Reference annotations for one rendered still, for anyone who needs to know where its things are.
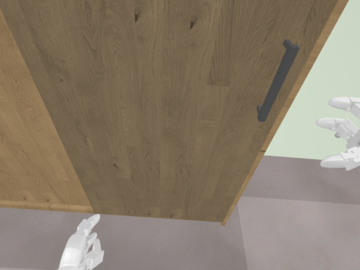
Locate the handle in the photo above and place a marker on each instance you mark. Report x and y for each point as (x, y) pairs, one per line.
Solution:
(285, 65)

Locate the robot right hand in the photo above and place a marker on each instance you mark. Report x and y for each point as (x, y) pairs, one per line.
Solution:
(351, 157)

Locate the robot left hand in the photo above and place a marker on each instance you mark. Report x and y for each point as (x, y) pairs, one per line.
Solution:
(75, 252)

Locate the wardrobe door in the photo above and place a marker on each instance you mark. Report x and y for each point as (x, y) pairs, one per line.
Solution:
(155, 101)
(34, 165)

